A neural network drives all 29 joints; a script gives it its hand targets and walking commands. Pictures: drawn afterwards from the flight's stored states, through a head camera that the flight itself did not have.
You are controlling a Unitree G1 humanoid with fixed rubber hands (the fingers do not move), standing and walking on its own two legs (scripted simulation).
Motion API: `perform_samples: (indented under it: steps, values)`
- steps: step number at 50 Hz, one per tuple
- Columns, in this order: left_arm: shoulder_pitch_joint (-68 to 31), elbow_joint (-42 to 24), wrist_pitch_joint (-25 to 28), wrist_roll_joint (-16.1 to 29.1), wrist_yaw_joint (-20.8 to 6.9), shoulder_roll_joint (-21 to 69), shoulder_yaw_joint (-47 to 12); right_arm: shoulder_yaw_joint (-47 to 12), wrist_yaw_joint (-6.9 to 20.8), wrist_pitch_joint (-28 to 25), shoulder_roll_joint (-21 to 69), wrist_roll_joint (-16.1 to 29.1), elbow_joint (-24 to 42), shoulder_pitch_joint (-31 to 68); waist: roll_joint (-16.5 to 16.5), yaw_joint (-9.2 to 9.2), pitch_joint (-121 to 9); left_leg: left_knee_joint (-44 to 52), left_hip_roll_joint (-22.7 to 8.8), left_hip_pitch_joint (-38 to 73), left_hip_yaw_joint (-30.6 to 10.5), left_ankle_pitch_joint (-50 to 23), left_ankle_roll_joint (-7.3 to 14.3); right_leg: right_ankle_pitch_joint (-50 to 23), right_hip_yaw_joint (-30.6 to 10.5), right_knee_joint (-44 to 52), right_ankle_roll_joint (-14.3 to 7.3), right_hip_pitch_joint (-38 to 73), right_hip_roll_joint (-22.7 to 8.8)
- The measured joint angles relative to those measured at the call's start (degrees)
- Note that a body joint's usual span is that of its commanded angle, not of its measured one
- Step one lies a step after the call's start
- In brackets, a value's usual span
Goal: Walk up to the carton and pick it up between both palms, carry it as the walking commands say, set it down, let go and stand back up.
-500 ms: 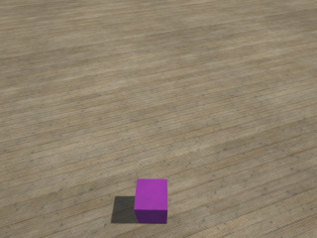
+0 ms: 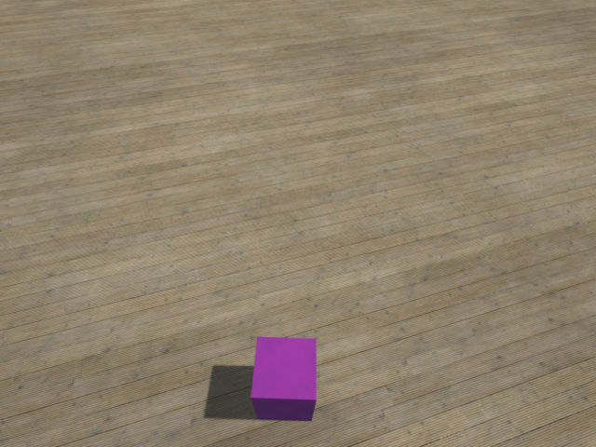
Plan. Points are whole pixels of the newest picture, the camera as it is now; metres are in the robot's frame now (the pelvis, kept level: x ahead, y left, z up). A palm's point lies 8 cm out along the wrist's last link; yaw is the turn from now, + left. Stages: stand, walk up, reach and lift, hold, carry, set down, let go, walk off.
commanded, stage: walk up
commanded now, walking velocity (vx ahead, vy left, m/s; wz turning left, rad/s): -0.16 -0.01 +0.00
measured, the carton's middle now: (285, 380) +0.38 +0.03 -0.64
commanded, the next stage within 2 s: stand in 0.46 s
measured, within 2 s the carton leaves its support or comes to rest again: neither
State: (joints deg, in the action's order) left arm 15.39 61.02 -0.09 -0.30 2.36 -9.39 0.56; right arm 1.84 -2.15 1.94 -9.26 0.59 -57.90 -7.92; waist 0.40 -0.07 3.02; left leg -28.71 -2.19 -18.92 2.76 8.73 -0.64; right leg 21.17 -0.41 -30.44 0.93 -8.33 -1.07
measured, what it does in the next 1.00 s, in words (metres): steps on the spot: left foot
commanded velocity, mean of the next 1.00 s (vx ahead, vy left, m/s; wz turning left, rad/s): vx -0.02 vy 0.01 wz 0.00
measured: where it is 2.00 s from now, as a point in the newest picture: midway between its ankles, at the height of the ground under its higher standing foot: outside the picture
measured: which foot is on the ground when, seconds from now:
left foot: down 0.00-0.12, up 0.14-0.30, down 0.32-1.00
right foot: down 0.00-1.00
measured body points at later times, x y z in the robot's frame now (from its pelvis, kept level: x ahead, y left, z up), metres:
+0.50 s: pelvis -0.04 +0.02 +0.01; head -0.02 +0.04 +0.46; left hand -0.02 +0.25 -0.15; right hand -0.02 -0.20 -0.14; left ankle -0.01 +0.14 -0.73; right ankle -0.06 -0.11 -0.73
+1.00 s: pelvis -0.03 +0.01 +0.01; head -0.03 +0.02 +0.46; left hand -0.05 +0.23 -0.15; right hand -0.04 -0.21 -0.15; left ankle -0.01 +0.14 -0.73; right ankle -0.06 -0.11 -0.73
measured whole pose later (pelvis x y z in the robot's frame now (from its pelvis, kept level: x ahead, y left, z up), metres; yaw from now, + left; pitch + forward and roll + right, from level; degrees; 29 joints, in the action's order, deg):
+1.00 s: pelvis -0.03 +0.01 +0.01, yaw +0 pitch -1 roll +0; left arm 19.3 65.5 0.9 -0.8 2.0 -7.8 -0.1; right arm 0.8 -1.8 0.3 -9.0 -0.4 -64.0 -16.8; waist -0.5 0.5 0.4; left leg -22.1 -1.0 -10.4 2.7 10.5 -0.2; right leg 14.9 -0.8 -22.6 0.8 -6.4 -0.9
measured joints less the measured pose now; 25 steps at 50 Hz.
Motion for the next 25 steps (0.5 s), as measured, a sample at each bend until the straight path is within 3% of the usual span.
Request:
perform_samples:
  steps: [6, 9, 11, 14, 16, 17, 23, 25]
  values:
    - [-1.4, -1.5, -1.0, -0.4, 0.1, -1.7, 0.9, 1.4, 0.1, 1.2, -3.4, -0.3, -0.4, -2.4, 1.1, 0.85, 0.2, -1.2, -0.9, -2.1, -0.1, -1.0, -0.5, -0.1, -0.1, -3.2, -0.7, -3.1, 0.9]
    - [-1.7, -2.4, -1.4, -1.2, 0.2, -1.7, 1.2, 2.0, 0.5, 2.9, -5.4, -0.7, -0.5, -4.2, 1.0, 0.32, 0.0, -10.2, 0.6, -5.2, -0.6, 10.0, -1.0, -0.9, -0.5, -3.0, -0.9, -4.1, -0.1]
    - [-1.0, -2.7, -1.3, -1.5, 0.2, -1.5, 1.2, 1.9, 1.1, 3.5, -6.5, -1.1, -0.7, -5.4, 1.0, 0.13, -0.7, -16.1, 1.9, -5.8, -1.2, 12.7, -0.6, -2.1, -0.8, -1.1, -0.6, -3.8, -1.1]
    - [-0.3, -2.0, -1.6, -1.6, -0.3, -1.7, 1.5, 1.1, 1.5, 2.3, -6.4, -1.1, -1.2, -6.8, 1.0, 0.61, -1.5, -9.5, 1.3, -0.4, -1.1, 12.0, 0.1, -3.7, -0.6, 1.6, 0.1, -2.4, -1.2]
    - [-0.3, -1.5, -1.7, -1.5, -0.7, -1.9, 1.5, 0.4, 1.3, 1.0, -5.4, -1.0, -1.9, -7.3, 0.8, 1.00, -1.7, -0.4, 0.6, 4.4, -1.0, 5.7, 0.7, -3.6, -0.1, 1.4, 0.8, -2.5, -0.7]
    - [-0.6, -1.1, -1.7, -1.4, -0.8, -2.3, 1.3, 0.1, 1.2, 0.4, -4.3, -1.2, -2.3, -7.1, -0.3, 1.03, -1.3, 1.1, 1.0, 4.9, -0.7, 2.6, 0.8, -3.5, -0.3, 1.0, 0.8, -2.7, -1.1]
    - [-0.1, 0.5, -0.7, -1.0, -1.3, -2.2, 0.2, -1.8, 1.1, -1.0, 0.8, -1.0, -2.1, -7.2, -3.2, 1.20, -1.4, 6.3, 2.0, 6.7, 0.2, 1.2, 1.2, -5.4, -0.8, 5.2, -1.5, -1.1, -0.7]
    - [-0.1, 1.1, -0.1, -0.8, -1.2, -1.5, 0.0, -1.9, 1.0, -1.4, 1.6, -0.9, -2.8, -6.9, -2.8, 1.03, -1.0, 6.6, 2.2, 6.9, 0.0, 0.8, 1.2, -7.0, -0.5, 7.1, -0.5, 0.0, -0.8]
